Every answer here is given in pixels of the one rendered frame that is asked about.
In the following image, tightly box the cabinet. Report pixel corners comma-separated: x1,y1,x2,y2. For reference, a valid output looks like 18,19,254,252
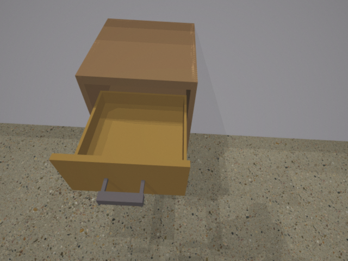
75,18,198,151

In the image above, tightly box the drawer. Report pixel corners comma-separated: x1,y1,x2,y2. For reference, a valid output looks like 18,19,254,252
49,91,190,196

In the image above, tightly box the handle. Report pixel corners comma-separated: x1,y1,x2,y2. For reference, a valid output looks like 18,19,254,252
96,178,145,207

